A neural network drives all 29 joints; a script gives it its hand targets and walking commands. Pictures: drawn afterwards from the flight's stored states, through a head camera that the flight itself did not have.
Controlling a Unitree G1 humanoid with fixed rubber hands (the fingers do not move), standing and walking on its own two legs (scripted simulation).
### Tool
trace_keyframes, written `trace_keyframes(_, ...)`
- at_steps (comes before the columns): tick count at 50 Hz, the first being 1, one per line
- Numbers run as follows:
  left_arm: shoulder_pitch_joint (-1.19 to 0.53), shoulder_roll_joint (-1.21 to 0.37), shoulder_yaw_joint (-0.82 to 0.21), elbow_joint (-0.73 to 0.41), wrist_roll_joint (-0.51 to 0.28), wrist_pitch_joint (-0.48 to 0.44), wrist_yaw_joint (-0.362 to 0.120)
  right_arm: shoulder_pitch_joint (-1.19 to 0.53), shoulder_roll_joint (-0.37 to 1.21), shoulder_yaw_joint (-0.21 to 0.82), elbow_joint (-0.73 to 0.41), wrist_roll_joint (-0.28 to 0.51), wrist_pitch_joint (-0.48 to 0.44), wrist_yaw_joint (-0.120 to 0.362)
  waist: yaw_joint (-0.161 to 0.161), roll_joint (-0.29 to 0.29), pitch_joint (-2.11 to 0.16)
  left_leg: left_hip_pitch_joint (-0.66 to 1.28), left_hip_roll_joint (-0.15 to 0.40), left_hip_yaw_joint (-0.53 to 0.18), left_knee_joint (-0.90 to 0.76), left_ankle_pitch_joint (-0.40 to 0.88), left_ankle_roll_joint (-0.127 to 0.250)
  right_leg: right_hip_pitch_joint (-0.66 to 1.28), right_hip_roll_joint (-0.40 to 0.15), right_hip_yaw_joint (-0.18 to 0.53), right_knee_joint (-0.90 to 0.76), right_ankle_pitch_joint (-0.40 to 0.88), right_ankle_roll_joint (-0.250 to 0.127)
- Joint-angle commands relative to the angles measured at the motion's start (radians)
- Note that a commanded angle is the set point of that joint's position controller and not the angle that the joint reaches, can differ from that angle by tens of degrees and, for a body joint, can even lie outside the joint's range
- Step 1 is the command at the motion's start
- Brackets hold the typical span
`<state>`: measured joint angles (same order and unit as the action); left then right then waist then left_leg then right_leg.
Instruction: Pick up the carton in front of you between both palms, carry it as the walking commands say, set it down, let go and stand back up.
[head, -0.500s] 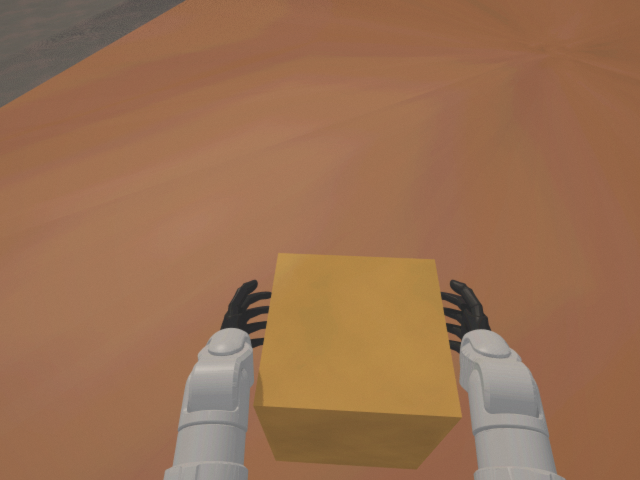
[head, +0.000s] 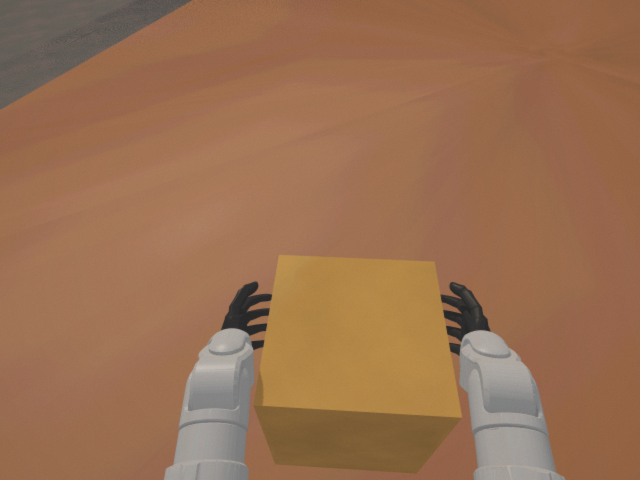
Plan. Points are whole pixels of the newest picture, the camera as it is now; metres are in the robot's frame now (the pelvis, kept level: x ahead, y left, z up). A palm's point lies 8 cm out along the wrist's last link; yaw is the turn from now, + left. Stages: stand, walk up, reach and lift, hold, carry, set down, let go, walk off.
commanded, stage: carry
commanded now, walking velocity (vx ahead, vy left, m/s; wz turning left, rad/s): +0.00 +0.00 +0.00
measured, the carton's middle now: (350, 368) +0.30 +0.00 -0.04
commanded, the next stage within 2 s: hold in 0.68 s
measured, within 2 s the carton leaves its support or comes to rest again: neither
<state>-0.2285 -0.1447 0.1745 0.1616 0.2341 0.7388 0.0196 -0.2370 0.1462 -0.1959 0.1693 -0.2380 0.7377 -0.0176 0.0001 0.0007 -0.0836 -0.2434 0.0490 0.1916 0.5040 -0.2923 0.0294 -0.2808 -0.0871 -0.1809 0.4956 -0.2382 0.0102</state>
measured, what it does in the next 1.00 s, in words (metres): stands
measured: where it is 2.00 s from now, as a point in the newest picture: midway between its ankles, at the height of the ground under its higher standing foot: outside the picture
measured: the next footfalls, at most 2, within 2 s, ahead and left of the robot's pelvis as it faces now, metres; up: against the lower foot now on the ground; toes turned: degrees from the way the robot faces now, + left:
none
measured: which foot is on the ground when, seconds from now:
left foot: down 0.00-1.00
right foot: down 0.00-1.00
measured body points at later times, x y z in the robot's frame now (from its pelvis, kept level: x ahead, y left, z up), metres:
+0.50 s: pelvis -0.01 +0.01 +0.00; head -0.03 +0.01 +0.45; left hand +0.30 +0.16 +0.03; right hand +0.30 -0.14 +0.04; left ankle -0.01 +0.09 -0.74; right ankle +0.01 -0.12 -0.74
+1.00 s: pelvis -0.03 -0.02 +0.01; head -0.06 -0.02 +0.46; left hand +0.24 +0.18 +0.04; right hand +0.30 -0.11 +0.05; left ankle -0.01 +0.09 -0.74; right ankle +0.01 -0.14 -0.74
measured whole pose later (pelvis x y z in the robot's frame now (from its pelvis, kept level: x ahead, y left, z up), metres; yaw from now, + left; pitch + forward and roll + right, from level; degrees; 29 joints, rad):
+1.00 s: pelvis -0.03 -0.02 +0.01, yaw +9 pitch -8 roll +0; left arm -0.26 -0.15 0.21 0.21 0.27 0.73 0.01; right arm -0.29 0.16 -0.23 0.26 -0.29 0.71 0.01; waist 0.01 -0.01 0.06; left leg -0.08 -0.01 0.04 0.38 -0.17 0.02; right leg -0.06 -0.02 0.01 0.38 -0.19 0.01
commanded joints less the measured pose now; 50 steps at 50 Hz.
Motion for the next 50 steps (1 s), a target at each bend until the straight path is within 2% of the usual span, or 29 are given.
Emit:
trace_keyframes(1,-0.458,-0.870,-0.546,-0.061,-0.231,-0.034,-0.208,-0.445,0.859,0.556,-0.053,0.235,-0.030,0.217,-0.001,0.004,-0.250,0.065,0.124,-0.111,-0.078,0.277,-0.001,0.110,-0.089,0.089,-0.044,0.219,-0.010)
trace_keyframes(34,-0.463,-0.874,-0.542,-0.053,-0.229,-0.034,-0.211,-0.450,0.865,0.549,-0.043,0.232,-0.031,0.219,0.000,0.006,-0.252,0.046,0.123,-0.120,-0.088,0.260,0.009,0.095,-0.089,0.086,-0.044,0.180,0.000)
trace_keyframes(35,-0.361,-0.905,-0.512,-0.040,-0.224,-0.031,-0.217,-0.336,0.881,0.526,-0.066,0.226,-0.023,0.224,-0.008,0.040,-0.138,0.199,-0.079,-0.309,-0.137,0.593,-0.007,0.225,0.198,0.218,-0.087,0.328,-0.044)
trace_keyframes(36,-0.371,-0.885,-0.500,-0.064,-0.205,-0.050,-0.203,-0.375,0.838,0.520,-0.106,0.216,-0.039,0.224,0.011,0.061,-0.187,0.276,-0.072,-0.320,-0.127,0.654,-0.015,0.214,0.181,0.247,-0.094,0.375,-0.051)
trace_keyframes(37,-0.358,-0.862,-0.476,-0.056,-0.180,-0.056,-0.197,-0.390,0.843,0.514,-0.115,0.207,-0.044,0.230,0.016,0.025,-0.186,0.382,-0.064,-0.330,-0.117,0.695,-0.017,0.144,0.185,0.248,-0.108,0.360,-0.040)
trace_keyframes(38,-0.343,-0.858,-0.453,-0.032,-0.159,-0.064,-0.185,-0.425,0.829,0.528,-0.116,0.216,-0.052,0.238,0.042,0.043,-0.195,0.448,-0.072,-0.322,-0.127,0.622,-0.014,0.119,0.177,0.260,-0.121,0.331,-0.032)
trace_keyframes(39,-0.362,-0.856,-0.456,-0.039,-0.155,-0.068,-0.185,-0.423,0.844,0.540,-0.107,0.221,-0.056,0.243,0.027,0.025,-0.191,0.454,-0.075,-0.318,-0.126,0.608,-0.019,0.109,0.186,0.259,-0.134,0.302,-0.021)
trace_keyframes(40,-0.369,-0.855,-0.460,-0.040,-0.159,-0.070,-0.185,-0.430,0.843,0.540,-0.102,0.227,-0.061,0.246,0.031,0.019,-0.185,0.474,-0.077,-0.311,-0.129,0.602,-0.021,0.100,0.189,0.260,-0.144,0.285,-0.017)
trace_keyframes(41,-0.395,-0.861,-0.464,-0.035,-0.162,-0.069,-0.189,-0.441,0.847,0.536,-0.085,0.227,-0.064,0.248,0.023,0.045,-0.184,0.464,-0.078,-0.307,-0.144,0.524,-0.025,0.104,0.187,0.262,-0.150,0.238,-0.017)
trace_keyframes(42,-0.427,-0.871,-0.489,-0.046,-0.176,-0.067,-0.194,-0.440,0.856,0.529,-0.063,0.224,-0.066,0.248,0.011,0.031,-0.169,0.450,-0.078,-0.305,-0.146,0.506,-0.030,0.099,0.193,0.259,-0.155,0.216,-0.020)
trace_keyframes(45,-0.495,-0.897,-0.530,-0.044,-0.212,-0.055,-0.217,-0.423,0.870,0.477,-0.003,0.192,-0.067,0.240,-0.031,0.042,-0.147,0.393,-0.082,-0.301,-0.158,0.377,-0.039,0.126,0.185,0.262,-0.166,0.139,-0.044)
trace_keyframes(50,-0.543,-0.918,-0.499,0.021,-0.207,-0.039,-0.252,-0.465,0.904,0.427,0.074,0.158,-0.054,0.246,-0.039,0.023,-0.079,0.294,-0.096,-0.286,-0.179,0.187,-0.031,0.158,0.168,0.258,-0.181,0.050,-0.053)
